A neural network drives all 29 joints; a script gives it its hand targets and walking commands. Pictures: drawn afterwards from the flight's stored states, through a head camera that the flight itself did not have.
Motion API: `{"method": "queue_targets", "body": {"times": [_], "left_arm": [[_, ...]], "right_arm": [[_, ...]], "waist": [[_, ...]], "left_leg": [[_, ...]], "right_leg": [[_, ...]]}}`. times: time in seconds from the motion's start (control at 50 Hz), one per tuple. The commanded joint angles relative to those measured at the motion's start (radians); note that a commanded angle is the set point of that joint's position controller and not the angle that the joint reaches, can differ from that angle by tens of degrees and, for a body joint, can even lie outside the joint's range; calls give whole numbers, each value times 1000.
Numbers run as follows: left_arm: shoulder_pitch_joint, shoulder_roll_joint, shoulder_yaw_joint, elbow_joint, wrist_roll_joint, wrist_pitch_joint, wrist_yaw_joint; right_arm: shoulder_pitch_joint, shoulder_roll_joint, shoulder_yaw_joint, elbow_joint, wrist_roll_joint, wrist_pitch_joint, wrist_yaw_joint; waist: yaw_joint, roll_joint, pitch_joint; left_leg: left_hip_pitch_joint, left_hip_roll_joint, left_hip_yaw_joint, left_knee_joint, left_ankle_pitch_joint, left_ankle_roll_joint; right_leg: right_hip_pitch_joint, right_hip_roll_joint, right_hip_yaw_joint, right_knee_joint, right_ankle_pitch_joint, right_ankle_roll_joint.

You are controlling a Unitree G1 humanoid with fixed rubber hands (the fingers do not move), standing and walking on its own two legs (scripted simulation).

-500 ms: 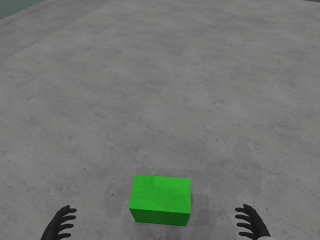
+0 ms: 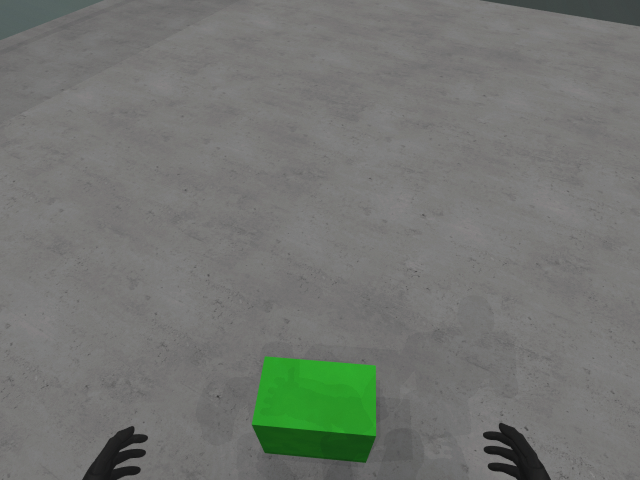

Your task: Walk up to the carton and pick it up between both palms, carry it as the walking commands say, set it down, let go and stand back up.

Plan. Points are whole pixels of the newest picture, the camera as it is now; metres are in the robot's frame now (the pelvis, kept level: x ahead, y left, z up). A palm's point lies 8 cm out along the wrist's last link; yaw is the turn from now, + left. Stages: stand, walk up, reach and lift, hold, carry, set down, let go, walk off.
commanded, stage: stand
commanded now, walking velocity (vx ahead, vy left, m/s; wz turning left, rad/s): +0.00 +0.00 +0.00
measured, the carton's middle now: (317, 411) +0.40 -0.01 -0.63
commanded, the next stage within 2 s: none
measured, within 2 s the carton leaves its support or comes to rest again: neither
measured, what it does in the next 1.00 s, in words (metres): stands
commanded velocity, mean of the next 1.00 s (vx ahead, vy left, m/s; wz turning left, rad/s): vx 0.00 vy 0.00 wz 0.00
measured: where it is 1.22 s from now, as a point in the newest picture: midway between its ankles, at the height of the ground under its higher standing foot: outside the picture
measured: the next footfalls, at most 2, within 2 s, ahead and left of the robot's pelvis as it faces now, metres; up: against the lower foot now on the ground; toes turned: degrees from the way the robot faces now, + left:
none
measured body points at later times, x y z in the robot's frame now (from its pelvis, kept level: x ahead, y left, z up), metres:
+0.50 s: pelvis +0.00 +0.00 +0.00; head -0.01 -0.01 +0.45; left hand +0.16 +0.28 -0.08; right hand +0.12 -0.28 -0.10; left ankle -0.03 +0.12 -0.73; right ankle +0.03 -0.08 -0.73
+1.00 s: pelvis -0.02 +0.00 +0.00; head -0.04 -0.01 +0.45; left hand +0.14 +0.29 -0.08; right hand +0.09 -0.28 -0.11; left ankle -0.03 +0.12 -0.73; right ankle +0.03 -0.08 -0.73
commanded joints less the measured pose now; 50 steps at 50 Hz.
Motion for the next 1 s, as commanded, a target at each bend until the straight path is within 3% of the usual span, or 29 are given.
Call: {"method": "queue_targets", "body": {"times": [0.0, 0.02, 0.06, 0.14, 0.2, 0.28, 0.3, 0.34, 0.4, 0.42, 0.48, 0.5, 0.56, 0.58, 0.62, 0.64, 0.66, 0.7, 0.72, 0.74, 0.82, 0.84, 0.86, 0.88, 0.92, 0.94, 0.98], "left_arm": [[-51, 182, 39, 8, 14, -27, 6], [-61, 191, 39, 16, 17, -28, 6], [-63, 188, 34, 13, 16, -33, 2], [-55, 189, 35, 17, 13, -38, 3], [-58, 195, 33, 26, 13, -39, 4], [-47, 205, 29, 35, 7, -39, 4], [-54, 198, 32, 35, 7, -39, 3], [-38, 197, 30, 41, 4, -46, 4], [-62, 193, 22, 38, 6, -46, 4], [-49, 196, 24, 49, 6, -44, 6], [-56, 225, 27, 52, 0, -44, 8], [-50, 224, 28, 63, 3, -47, 8], [-67, 215, 23, 61, 4, -49, 6], [-57, 219, 26, 69, 1, -48, 6], [-68, 229, 25, 73, 3, -49, 6], [-59, 232, 26, 78, 3, -50, 5], [-68, 218, 19, 79, 4, -51, 5], [-58, 226, 20, 88, -1, -51, 5], [-63, 227, 19, 92, 1, -51, 4], [-67, 229, 22, 95, 1, -51, 5], [-63, 233, 19, 104, -5, -52, 5], [-66, 225, 15, 108, 0, -53, 5], [-69, 228, 16, 111, -6, -54, 5], [-78, 230, 13, 110, -6, -53, 6], [-72, 227, 11, 117, -7, -56, 3], [-62, 227, 12, 120, -8, -57, 6], [-62, 219, 8, 123, -11, -58, 4]], "right_arm": [[-17, -228, -62, 11, -94, -30, -11], [-28, -225, -55, 11, -97, -31, -12], [-30, -224, -54, 17, -96, -36, -10], [-20, -229, -54, 29, -94, -40, -10], [-18, -234, -56, 30, -92, -39, -11], [-12, -238, -56, 41, -90, -40, -12], [-13, -237, -57, 39, -90, -43, -13], [-10, -237, -57, 45, -90, -40, -12], [-25, -241, -59, 41, -85, -44, -7], [-15, -243, -58, 57, -85, -44, -9], [-8, -226, -50, 64, -82, -39, -11], [-4, -236, -53, 71, -84, -40, -10], [-14, -234, -55, 71, -81, -42, -8], [-3, -239, -54, 82, -81, -42, -9], [-7, -239, -51, 87, -80, -41, -7], [-4, -232, -47, 90, -78, -42, -4], [-7, -242, -52, 95, -79, -42, -8], [-6, -246, -49, 109, -77, -40, -5], [4, -242, -50, 110, -76, -41, -5], [0, -239, -52, 109, -79, -41, -6], [1, -245, -49, 127, -77, -43, -4], [-7, -249, -48, 130, -76, -43, -4], [-10, -247, -46, 137, -76, -42, -3], [-12, -244, -45, 131, -74, -43, -2], [-12, -246, -46, 135, -73, -47, -2], [-10, -257, -50, 146, -76, -45, -3], [-6, -246, -45, 148, -74, -47, -1]], "waist": [[73, -2, -105], [68, 13, -84], [70, -18, -102], [76, -9, -118], [65, 9, -111], [64, -20, -107], [73, 2, -130], [73, -8, -131], [76, 12, -134], [70, 28, -117], [65, -22, -107], [64, 8, -127], [60, 14, -110], [66, 0, -92], [67, 28, -91], [63, 0, -99], [61, 11, -100], [71, -17, -71], [61, 0, -110], [62, -22, -91], [62, 8, -97], [64, -13, -79], [66, 9, -79], [58, -9, -70], [58, 18, -97], [70, -1, -97], [65, -5, -105]], "left_leg": [[-25, 95, -93, -108, 104, 9], [-33, 101, -97, -116, 105, 11], [-25, 108, -110, -119, 115, 14], [-25, 101, -100, -103, 128, 15], [-18, 102, -94, -105, 141, 14], [-9, 107, -102, -94, 144, 20], [-1, 105, -100, -103, 164, 20], [-11, 100, -98, -93, 170, 19], [0, 114, -96, -104, 202, 16], [0, 109, -101, -92, 189, 18], [-27, 104, -94, -101, 142, 20], [-17, 104, -94, -96, 142, 17], [-11, 105, -101, -106, 129, 21], [-21, 104, -99, -99, 105, 25], [-32, 107, -105, -111, 107, 21], [-28, 111, -104, -114, 103, 26], [-22, 106, -108, -118, 111, 23], [-33, 104, -100, -111, 83, 24], [-11, 102, -100, -105, 77, 24], [-36, 102, -99, -93, 64, 25], [-10, 110, -111, -124, 94, 26], [-25, 108, -111, -116, 83, 27], [-22, 109, -111, -130, 80, 30], [-1, 117, -119, -136, 101, 29], [3, 123, -123, -139, 152, 28], [5, 119, -118, -125, 147, 30], [4, 117, -114, -118, 127, 32]], "right_leg": [[211, -145, 221, -165, 189, 39], [191, -143, 218, -171, 183, 28], [199, -138, 209, -161, 189, 19], [222, -148, 219, -150, 266, 37], [222, -148, 220, -148, 281, 28], [216, -159, 230, -150, 324, 38], [227, -151, 219, -145, 303, 31], [248, -147, 213, -139, 335, 45], [221, -146, 210, -130, 309, 17], [223, -152, 220, -145, 311, 29], [237, -163, 234, -151, 351, 40], [249, -162, 233, -156, 331, 40], [216, -154, 234, -169, 261, 31], [219, -165, 251, -177, 276, 45], [215, -163, 248, -184, 230, 28], [222, -164, 243, -180, 246, 30], [216, -165, 241, -181, 222, 23], [216, -172, 258, -197, 230, 47], [216, -179, 268, -205, 204, 34], [218, -177, 270, -213, 210, 52], [211, -170, 264, -200, 204, 29], [216, -166, 256, -199, 225, 40], [205, -163, 256, -203, 194, 27], [187, -159, 245, -200, 198, 18], [216, -154, 232, -184, 239, 19], [222, -161, 237, -188, 267, 32], [225, -165, 241, -195, 272, 35]]}}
